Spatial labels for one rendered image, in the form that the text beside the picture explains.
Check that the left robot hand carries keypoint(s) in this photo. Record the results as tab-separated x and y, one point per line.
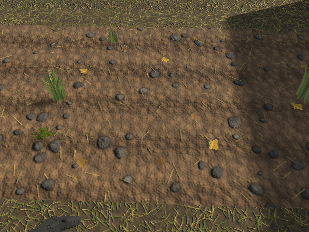
57	224

